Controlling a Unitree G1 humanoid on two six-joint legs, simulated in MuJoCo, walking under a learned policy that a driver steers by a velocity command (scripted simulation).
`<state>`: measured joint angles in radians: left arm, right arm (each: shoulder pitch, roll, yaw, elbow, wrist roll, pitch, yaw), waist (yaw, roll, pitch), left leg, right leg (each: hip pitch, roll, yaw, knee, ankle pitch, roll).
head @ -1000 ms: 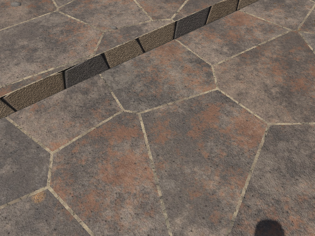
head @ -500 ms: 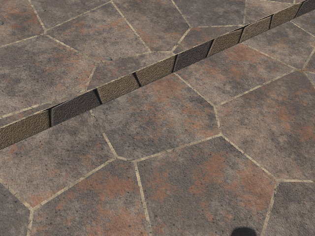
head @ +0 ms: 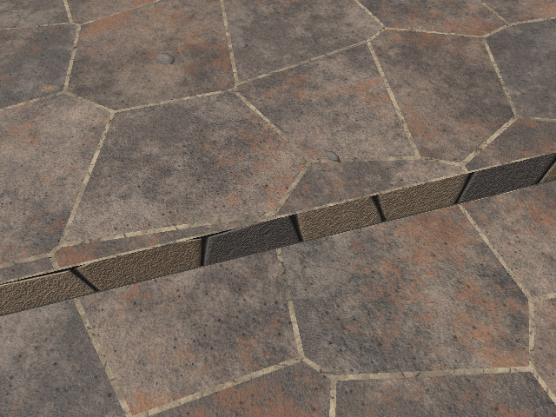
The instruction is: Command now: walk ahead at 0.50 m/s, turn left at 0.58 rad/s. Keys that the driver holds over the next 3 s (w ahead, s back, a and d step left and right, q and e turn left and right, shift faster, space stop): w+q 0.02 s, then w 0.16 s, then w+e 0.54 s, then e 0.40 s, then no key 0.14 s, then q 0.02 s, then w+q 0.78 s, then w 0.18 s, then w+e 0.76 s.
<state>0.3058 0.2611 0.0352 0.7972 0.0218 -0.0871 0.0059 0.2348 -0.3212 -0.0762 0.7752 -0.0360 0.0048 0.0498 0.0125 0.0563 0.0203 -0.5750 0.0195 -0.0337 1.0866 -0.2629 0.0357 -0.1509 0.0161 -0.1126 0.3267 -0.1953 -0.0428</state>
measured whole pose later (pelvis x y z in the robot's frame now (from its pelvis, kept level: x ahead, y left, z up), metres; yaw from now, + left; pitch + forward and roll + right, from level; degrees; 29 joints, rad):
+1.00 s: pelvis +0.48 +0.00 -0.01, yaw -17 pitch +1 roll +0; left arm 0.20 0.27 0.07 0.84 0.00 -0.01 -0.01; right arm 0.17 -0.24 -0.04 0.81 -0.03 -0.03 -0.02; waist 0.00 0.01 0.11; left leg -0.53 0.08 -0.02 1.19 -0.38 -0.04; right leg -0.31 0.12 -0.02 0.44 -0.13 -0.14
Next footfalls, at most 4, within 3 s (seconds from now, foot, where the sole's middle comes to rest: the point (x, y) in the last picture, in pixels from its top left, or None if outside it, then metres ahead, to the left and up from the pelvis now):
0.26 left None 0.28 0.14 -0.78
0.80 right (333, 387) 0.57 -0.06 -0.78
1.38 left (270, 349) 0.66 0.10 -0.78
1.84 right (367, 305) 0.79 -0.16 -0.78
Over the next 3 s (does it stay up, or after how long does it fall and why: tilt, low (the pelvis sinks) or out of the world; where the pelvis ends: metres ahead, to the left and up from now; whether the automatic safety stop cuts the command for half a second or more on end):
stays up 1.31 -0.01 0.10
